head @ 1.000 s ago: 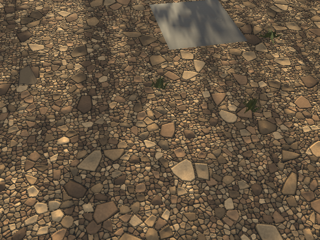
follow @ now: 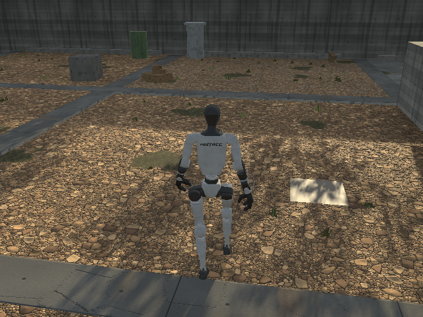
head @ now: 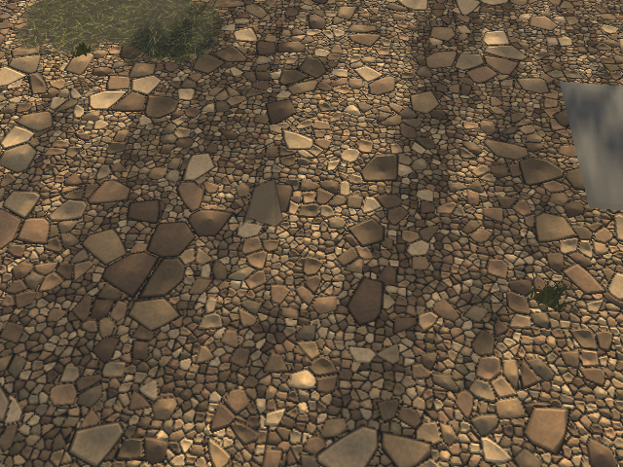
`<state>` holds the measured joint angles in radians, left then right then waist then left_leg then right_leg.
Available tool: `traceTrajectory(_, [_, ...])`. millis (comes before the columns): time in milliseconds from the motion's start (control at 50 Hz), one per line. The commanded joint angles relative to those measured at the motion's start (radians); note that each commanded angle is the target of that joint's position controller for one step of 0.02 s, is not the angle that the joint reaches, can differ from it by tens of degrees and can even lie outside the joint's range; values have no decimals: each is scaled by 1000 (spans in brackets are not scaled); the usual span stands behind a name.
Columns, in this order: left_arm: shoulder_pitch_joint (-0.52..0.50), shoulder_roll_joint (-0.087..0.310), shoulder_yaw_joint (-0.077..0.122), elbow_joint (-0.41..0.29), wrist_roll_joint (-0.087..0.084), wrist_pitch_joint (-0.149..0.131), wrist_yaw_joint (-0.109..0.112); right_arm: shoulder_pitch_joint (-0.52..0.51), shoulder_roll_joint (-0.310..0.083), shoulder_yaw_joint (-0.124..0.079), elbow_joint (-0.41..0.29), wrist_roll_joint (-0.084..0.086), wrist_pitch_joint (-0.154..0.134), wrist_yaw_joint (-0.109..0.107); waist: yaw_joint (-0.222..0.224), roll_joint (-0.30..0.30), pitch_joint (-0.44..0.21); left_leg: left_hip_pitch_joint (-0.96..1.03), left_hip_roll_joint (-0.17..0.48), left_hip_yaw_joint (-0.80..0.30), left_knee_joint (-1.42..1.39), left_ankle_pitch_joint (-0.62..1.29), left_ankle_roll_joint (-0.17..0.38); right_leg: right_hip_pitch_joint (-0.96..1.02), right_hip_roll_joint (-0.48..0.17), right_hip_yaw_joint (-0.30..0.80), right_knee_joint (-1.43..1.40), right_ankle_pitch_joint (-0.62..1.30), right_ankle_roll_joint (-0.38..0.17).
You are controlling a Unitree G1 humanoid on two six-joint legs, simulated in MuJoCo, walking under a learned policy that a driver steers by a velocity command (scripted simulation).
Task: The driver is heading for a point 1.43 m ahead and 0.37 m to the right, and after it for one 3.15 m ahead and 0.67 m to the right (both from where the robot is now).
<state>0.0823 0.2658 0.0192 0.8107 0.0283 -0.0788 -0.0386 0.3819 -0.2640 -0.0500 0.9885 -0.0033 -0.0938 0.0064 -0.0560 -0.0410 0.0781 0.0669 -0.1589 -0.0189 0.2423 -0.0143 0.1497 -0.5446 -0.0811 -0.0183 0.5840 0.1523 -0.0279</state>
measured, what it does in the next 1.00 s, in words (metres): goes down, turning right: right foot, then left foot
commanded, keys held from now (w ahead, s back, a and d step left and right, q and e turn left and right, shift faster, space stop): w+e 0.86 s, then w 0.14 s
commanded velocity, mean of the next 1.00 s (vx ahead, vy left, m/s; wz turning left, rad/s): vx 0.50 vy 0.00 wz -0.45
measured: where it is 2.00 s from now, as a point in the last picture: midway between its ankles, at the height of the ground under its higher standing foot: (427, 254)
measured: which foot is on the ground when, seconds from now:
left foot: down 0.00-0.14, up 0.16-0.54, down 0.56-1.00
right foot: up 0.00-0.10, down 0.12-0.56, up 0.58-1.00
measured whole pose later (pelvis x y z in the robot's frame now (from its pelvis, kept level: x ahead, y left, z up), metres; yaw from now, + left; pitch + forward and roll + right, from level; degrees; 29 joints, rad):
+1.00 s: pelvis +0.53 -0.07 -0.03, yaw -31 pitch +2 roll +1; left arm 0.02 0.25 0.03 0.74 0.04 0.00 -0.08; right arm 0.43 -0.24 -0.04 0.93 -0.02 -0.08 0.00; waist -0.08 -0.03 0.04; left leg 0.06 0.02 0.21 0.25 -0.33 -0.01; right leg -0.58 -0.04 -0.05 0.66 -0.13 -0.07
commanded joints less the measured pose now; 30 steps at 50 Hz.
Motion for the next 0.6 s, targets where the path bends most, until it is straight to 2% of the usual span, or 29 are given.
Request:
traceTrajectory(20, [-83, 88, 18, -70, -9, -12, 0, 7, -125, -17, -12, -9, -23, -15, 4, 62, 68, -135, 312, -118, -158, 185, 27, 120, 28, 7, -87, 50, -36])
traceTrajectory(60, [-33, 100, 28, -54, -4, -16, 0, 26, -140, -18, 8, -25, -18, -27, 24, 40, 53, -30, 313, -66, -47, 377, 8, 140, 74, 11, -132, -33, -62])
traceTrajectory(80, [49, 107, 35, -24, -1, -20, 3, 28, -149, -19, 12, -33, -15, -29, 54, 39, 8, -2, 301, -39, 74, 505, -4, 209, 110, -3, -139, -70, -76])
traceTrajectory(100, [180, 111, 42, 27, 7, -24, 8, 17, -156, -19, 10, -37, -10, -30, 105, 37, -45, -14, 276, -5, 249, 605, -18, 322, 151, -30, -153, -91, -89])
traceTrajectory(120, [318, 119, 49, 77, 22, -31, 16, -14, -161, -18, -2, -28, -8, -30, 169, 17, -88, -107, 228, 43, 486, 581, -41, 473, 145, -22, -199, -28, -116])
traceTrajectory(140, [444, 203, 72, 102, 37, -30, 28, -13, -100, -1, -46, -16, -16, -29, 188, -155, -179, -420, 125, 81, 910, -58, -84, 768, -104, 245, -77, 335, -247])
traceTrajectory(160, [482, 206, 70, 112, 22, -23, 15, 76, -65, 8, -43, 2, -13, -36, 143, -171, -307, -694, 41, -12, 1176, -543, -128, 990, -293, 574, -64, 584, -382])
traceTrajectory(180, [414, 222, 89, 102, -21, -12, 19, 50, -114, 6, -56, -16, -7, -37, 144, -61, -328, -792, 110, -74, 1219, -455, -126, 936, -300, 613, -134, 236, -434])
traceTrajectory(200, [319, 168, 78, 74, -26, -2, 23, -60, -135, 5, -90, -30, -12, -26, 130, 12, -237, -795, 166, -88, 1145, -389, -118, 785, -243, 572, -216, -41, -390])
traceTrajectory(220, [266, 132, 66, 71, -19, 6, 27, -121, -133, 4, -112, -36, -13, -13, 101, 44, -140, -775, 190, -74, 1072, -372, -119, 627, -207, 534, -274, -114, -357])
traceTrajectory(240, [253, 116, 58, 72, -14, 9, 30, -143, -129, 3, -127, -48, 2, -4, 72, 66, -96, -723, 208, -70, 1011, -375, -131, 507, -182, 514, -304, -99, -339])
traceTrajectory(260, [252, 115, 56, 78, -17, 9, 33, -144, -110, 8, -131, -55, 23, 2, 46, 67, -66, -665, 223, -61, 940, -384, -145, 404, -149, 475, -332, -107, -315])
traceTrajectory(280, [250, 128, 60, 82, -18, 7, 33, -142, -89, 15, -137, -56, 37, 4, 31, 56, -55, -622, 227, -46, 871, -372, -158, 337, -116, 434, -347, -98, -297])
traceTrajectory(320, [252, 164, 72, 82, -17, 4, 34, -185, -62, 27, -163, -50, 42, 7, 31, 26, -52, -582, 224, -8, 736, -302, -177, 269, -67, 367, -359, -28, -283])
traceTrajectory(360, [266, 162, 77, 85, -22, 6, 31, -266, -50, 37, -197, -42, 40, 10, 52, 4, -56, -544, 216, 12, 601, -178, -187, 243, -25, 325, -367, -41, -251])
traceTrajectory(400, [288, 154, 82, 88, -27, 12, 28, -334, -55, 40, -225, -30, 37, 11, 83, -13, -66, -519, 199, 19, 495, -65, -188, 267, -1, 315, -358, -66, -213])
traceTrajectory(460, [318, 156, 88, 89, -17, 22, 28, -390, -70, 38, -256, -19, 36, 7, 112, -27, -70, -483, 175, 13, 396, -61, -190, 317, -2, 349, -315, -100, -177])
traceTrajectory(500, [304, 170, 96, 78, -10, 27, 34, -358, -98, 28, -260, -17, 28, 2, 89, -38, -69, -409, 165, -9, 323, -117, -182, 328, -19, 402, -267, -147, -151])
traceTrajectory(520, [284, 181, 100, 69, -8, 27, 37, -306, -111, 22, -248, -17, 21, -1, 60, -38, -75, -337, 158, -10, 281, -147, -173, 315, -18, 423, -224, -168, -139])
traceTrajectory(540, [271, 177, 100, 63, -10, 24, 37, -216, -130, 12, -223, -22, 10, -9, 13, -8, -102, -217, 153, -14, 216, -167, -155, 285, 19, 412, -124, -171, -119])
traceTrajectory(560, [272, 129, 88, 48, -19, 12, 31, -95, -195, -7, -206, -38, -6, -21, -38, 96, -180, -61, 286, -153, 140, -286, -115, 223, 91, 334, 100, -234, -88])
traceTrajectory(580, [302, 36, 66, 6, -43, 5, 28, -4, -289, -29, -209, -55, 1, -34, -47, 295, -285, 154, 542, -506, 35, -510, -40, 3, 222, 166, 375, -587, -48])
traceTrajectory(600, [362, 78, 68, 2, -23, 17, 31, -34, -298, -41, -198, -44, 21, -35, 18, 333, -266, 100, 619, -749, -26, -624, 36, -134, 191, 108, 526, -729, -52])
Keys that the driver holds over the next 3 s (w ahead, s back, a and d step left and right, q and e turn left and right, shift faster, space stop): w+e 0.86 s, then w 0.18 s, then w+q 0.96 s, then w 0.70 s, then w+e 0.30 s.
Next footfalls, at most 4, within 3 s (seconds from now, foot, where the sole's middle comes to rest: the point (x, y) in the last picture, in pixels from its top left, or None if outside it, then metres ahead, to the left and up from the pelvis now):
0.12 right None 0.25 -0.10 -0.81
0.56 left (279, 458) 0.50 0.07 -0.81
1.06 right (418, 395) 0.63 -0.25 -0.81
1.62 left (386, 277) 0.96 -0.22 -0.81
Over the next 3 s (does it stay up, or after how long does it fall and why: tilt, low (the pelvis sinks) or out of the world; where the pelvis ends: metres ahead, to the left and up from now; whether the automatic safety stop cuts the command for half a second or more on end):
stays up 1.51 -0.28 -0.02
